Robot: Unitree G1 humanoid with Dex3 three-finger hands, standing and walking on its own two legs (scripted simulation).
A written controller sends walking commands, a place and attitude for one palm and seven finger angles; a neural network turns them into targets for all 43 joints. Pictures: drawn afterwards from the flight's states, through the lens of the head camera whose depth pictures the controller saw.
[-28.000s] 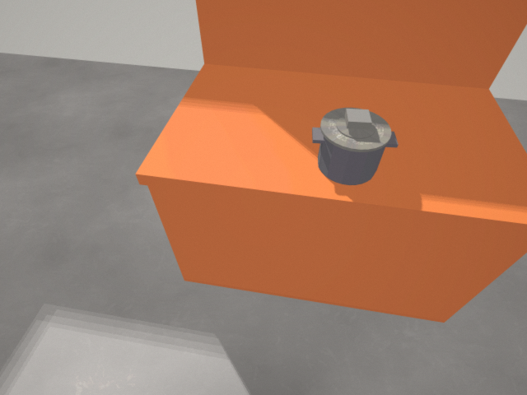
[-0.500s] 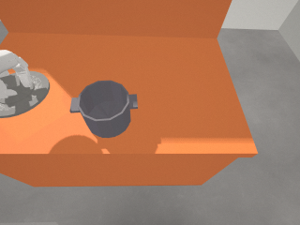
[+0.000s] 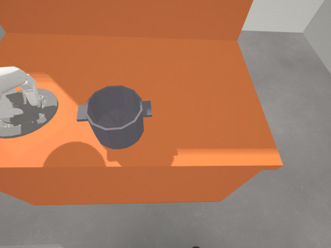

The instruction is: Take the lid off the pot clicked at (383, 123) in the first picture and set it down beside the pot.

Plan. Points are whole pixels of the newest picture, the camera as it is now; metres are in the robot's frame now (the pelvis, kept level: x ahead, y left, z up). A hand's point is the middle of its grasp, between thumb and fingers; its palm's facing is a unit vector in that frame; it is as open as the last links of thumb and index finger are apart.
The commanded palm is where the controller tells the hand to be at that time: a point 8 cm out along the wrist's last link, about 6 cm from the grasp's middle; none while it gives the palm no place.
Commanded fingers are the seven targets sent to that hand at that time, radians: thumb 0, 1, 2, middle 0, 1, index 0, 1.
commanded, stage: lower the lid onto the table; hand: left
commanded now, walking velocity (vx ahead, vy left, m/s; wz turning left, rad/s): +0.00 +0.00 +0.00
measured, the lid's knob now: (16, 102) +0.44 +0.37 +0.06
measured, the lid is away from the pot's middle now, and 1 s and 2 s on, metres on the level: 0.23 0.24 0.23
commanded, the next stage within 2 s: none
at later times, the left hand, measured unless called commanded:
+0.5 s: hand (18, 108) +0.43 +0.36 +0.06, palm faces -0.50 -0.10 -0.86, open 6.6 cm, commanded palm +0.47 +0.36 +0.11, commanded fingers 0.00 0.52 1.14 -0.69 -0.92 -0.89 -1.05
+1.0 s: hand (22, 116) +0.43 +0.37 +0.02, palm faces -0.53 -0.11 -0.84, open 6.6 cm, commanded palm +0.48 +0.37 +0.08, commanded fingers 0.00 0.52 1.14 -0.69 -0.92 -0.89 -1.05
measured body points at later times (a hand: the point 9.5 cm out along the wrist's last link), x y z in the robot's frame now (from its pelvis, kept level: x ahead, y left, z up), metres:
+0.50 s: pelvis +0.00 +0.01 +0.00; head +0.10 +0.03 +0.44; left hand +0.45 +0.36 +0.11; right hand +0.02 -0.28 -0.12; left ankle -0.02 +0.09 -0.73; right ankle +0.01 -0.19 -0.73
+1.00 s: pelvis +0.00 +0.02 -0.01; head +0.11 +0.05 +0.42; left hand +0.45 +0.37 +0.07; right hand +0.01 -0.28 -0.12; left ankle -0.02 +0.09 -0.73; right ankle +0.01 -0.19 -0.73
